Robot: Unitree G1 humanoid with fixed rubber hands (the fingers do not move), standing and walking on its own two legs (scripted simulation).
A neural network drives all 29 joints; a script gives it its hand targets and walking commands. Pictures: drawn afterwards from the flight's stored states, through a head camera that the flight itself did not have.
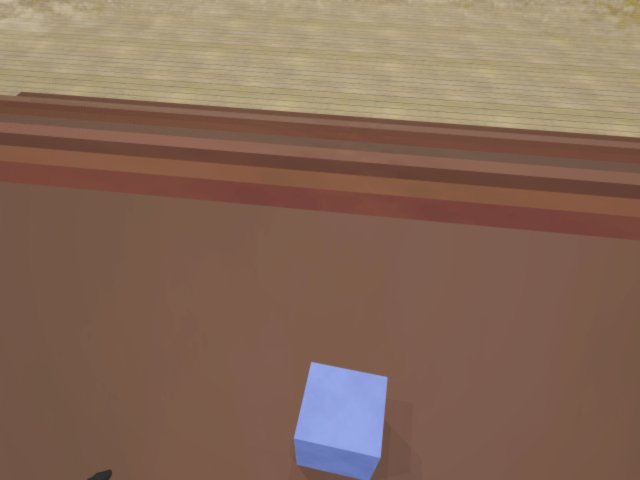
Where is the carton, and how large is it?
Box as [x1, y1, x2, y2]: [294, 362, 387, 479]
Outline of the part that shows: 311,362 294,435 296,462 300,465 360,479 369,479 380,457 387,377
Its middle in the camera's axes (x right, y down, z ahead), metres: +0.06 +0.50 +1.08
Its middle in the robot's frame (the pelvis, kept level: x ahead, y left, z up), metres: +0.41 -0.05 -0.66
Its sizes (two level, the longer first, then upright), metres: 0.210 0.200 0.250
